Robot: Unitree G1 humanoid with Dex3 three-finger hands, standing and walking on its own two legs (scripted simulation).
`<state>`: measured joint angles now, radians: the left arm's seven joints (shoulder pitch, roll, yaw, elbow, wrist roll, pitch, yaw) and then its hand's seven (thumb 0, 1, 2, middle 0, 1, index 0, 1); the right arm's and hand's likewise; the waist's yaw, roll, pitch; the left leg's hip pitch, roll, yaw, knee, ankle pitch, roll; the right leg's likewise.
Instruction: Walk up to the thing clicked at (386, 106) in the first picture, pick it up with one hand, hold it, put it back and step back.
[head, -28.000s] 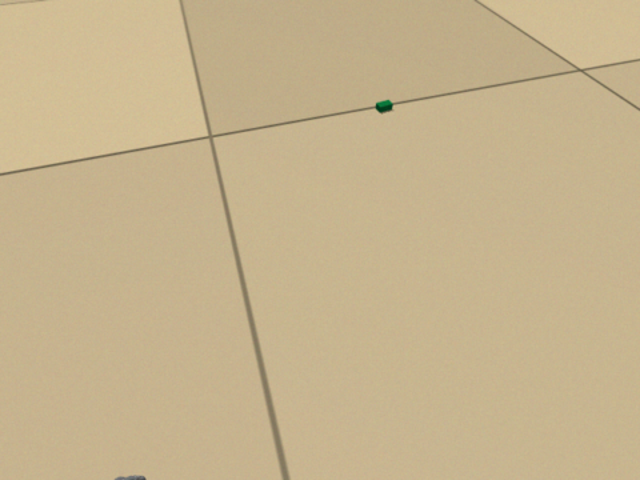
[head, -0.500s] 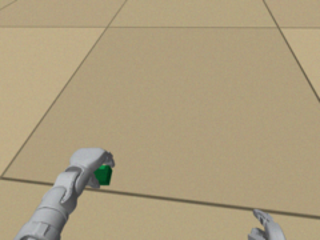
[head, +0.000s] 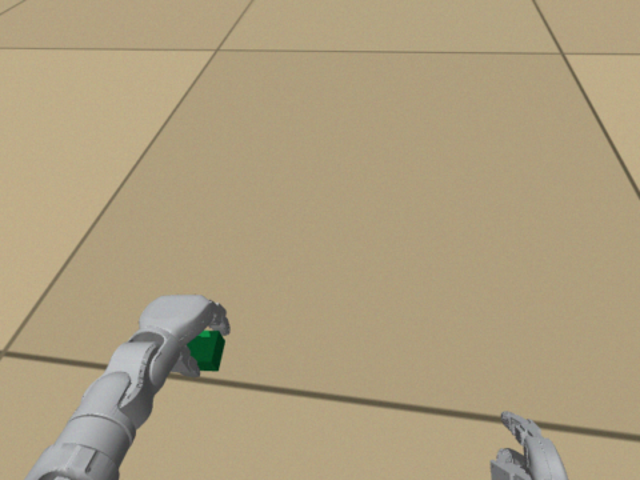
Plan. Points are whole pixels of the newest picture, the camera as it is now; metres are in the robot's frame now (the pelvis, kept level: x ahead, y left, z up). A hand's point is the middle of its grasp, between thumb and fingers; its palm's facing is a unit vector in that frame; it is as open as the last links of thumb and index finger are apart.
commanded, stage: hold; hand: left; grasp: from above
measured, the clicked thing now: (192, 350) +0.30 +0.23 -0.07
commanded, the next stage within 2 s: crouch in 0.24 s
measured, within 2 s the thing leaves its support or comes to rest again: neither
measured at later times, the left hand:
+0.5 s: hand (192, 335) +0.31 +0.22 -0.04, palm faces -0.45 -0.04 -0.89, open 7.7 cm
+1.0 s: hand (225, 365) +0.35 +0.23 -0.24, palm faces -0.40 +0.07 -0.91, open 7.6 cm
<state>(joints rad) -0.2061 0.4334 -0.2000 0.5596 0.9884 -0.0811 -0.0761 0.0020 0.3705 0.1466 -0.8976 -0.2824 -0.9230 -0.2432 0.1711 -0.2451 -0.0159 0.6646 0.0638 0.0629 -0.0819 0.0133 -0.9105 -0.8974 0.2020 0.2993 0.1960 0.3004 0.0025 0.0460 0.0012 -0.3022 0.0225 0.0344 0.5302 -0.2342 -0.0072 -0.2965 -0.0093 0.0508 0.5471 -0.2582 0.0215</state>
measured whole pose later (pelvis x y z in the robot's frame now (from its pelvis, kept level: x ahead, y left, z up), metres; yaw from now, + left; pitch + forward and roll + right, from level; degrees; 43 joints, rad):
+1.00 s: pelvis -0.03 +0.00 -0.13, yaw +1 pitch +24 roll -2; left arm -0.61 0.42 -0.14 1.14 1.22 -0.12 0.34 0.00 0.35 0.14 -0.95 -0.22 -0.97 -0.18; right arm 0.22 -0.27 -0.08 0.71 -0.03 0.06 -0.02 0.01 -0.91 -0.90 0.20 0.30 0.20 0.30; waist -0.11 0.02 -0.17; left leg -1.27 0.03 -0.03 1.35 -0.51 -0.01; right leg -1.22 0.01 0.01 1.33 -0.53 0.03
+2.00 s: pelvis -0.06 +0.00 -0.39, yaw -4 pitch +36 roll -6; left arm -0.95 0.65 0.04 1.40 1.29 -0.21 0.37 0.00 0.36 0.13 -0.96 -0.18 -0.98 -0.16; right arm 0.17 -0.24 0.00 0.76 -0.14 -0.04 0.12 0.00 -0.91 -0.90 0.20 0.30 0.20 0.30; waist -0.23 -0.01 -0.09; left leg -2.20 0.03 -0.12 2.25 -0.67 -0.02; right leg -2.13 0.05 -0.04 2.19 -0.70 0.04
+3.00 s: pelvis -0.06 +0.00 -0.46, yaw -8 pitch +31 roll -9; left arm -1.01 0.82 0.09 1.56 1.33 -0.24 0.49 0.00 0.36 0.13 -0.97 -0.17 -0.98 -0.16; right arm 0.13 -0.27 0.14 0.74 -0.20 -0.08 0.15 0.00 -0.91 -0.89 0.20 0.30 0.20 0.30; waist -0.31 -0.07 0.03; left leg -2.36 0.02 -0.20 2.49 -0.69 -0.04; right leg -2.27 0.07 -0.10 2.40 -0.70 0.05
